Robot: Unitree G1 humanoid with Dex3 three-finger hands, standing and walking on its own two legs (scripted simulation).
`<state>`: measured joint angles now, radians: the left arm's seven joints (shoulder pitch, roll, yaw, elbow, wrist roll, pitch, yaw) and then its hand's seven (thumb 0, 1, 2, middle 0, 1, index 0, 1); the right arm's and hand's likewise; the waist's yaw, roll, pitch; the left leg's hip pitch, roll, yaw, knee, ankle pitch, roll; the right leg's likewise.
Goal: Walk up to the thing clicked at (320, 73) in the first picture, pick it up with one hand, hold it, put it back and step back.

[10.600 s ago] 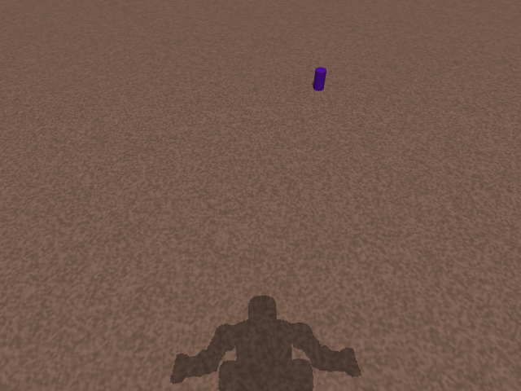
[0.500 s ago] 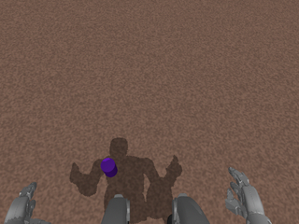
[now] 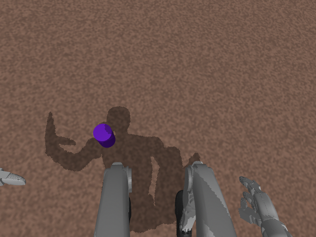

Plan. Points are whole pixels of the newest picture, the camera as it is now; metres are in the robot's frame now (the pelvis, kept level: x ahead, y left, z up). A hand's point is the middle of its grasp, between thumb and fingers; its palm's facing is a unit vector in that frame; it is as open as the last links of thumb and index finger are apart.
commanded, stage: go down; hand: left
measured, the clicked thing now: (105, 136) +0.45 +0.22 -0.44
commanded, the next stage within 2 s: approach in 1.42 s
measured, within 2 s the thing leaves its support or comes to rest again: neither
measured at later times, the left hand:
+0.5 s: hand (12, 141) +0.34 +0.38 -0.10, palm faces +0.15 -0.98 -0.13, open 17.3 cm
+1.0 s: hand (14, 136) +0.36 +0.39 -0.12, palm faces +0.13 -0.99 -0.11, open 17.6 cm
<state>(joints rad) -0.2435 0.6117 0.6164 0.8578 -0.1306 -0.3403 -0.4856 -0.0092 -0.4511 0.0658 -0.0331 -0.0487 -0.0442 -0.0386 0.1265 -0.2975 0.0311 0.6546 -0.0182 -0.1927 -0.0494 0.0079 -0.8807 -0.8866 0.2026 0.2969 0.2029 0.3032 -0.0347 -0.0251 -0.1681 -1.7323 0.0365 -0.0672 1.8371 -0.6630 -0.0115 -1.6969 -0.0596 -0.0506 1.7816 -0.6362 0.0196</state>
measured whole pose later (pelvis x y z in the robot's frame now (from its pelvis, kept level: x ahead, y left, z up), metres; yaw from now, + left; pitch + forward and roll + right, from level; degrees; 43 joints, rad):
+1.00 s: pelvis -0.02 +0.00 -0.12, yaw -3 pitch +32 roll -7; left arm -0.54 0.83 0.76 1.03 -0.18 -0.37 -0.70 -0.01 -0.60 0.08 -0.03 -0.10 -0.05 -0.09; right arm 0.12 -0.36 0.09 0.71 -0.04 -0.18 -0.02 0.00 -0.89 -0.89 0.20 0.30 0.20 0.30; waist -0.07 -0.03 -0.11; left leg -2.11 0.02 -0.12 2.23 -0.68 -0.01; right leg -2.05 -0.05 -0.06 2.15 -0.65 0.02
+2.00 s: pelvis -0.03 +0.01 -0.19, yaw -7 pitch +24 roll -11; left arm -0.63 0.87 0.76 1.30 -0.22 -0.72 -0.67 -0.01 -0.61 0.04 -0.05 -0.11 -0.06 -0.10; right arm -0.02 -0.38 0.25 0.65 -0.15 -0.16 0.04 0.00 -0.91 -0.89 0.20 0.30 0.20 0.30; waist -0.17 -0.15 0.08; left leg -2.23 0.02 -0.21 2.50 -0.70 -0.01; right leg -2.14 -0.02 -0.11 2.35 -0.63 0.04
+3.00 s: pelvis -0.05 +0.03 -0.23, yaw -14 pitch +8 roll -19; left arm -0.62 0.87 0.52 1.52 -0.07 -1.17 -0.02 -0.01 -0.45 0.17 -0.06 -0.13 -0.08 -0.12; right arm -0.15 -0.39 0.55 0.54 -0.39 0.01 0.14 0.00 -0.91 -0.89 0.20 0.30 0.20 0.30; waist -0.26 -0.30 0.32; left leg -2.19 0.02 -0.40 2.68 -0.70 0.01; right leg -2.02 0.05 -0.25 2.37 -0.56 0.07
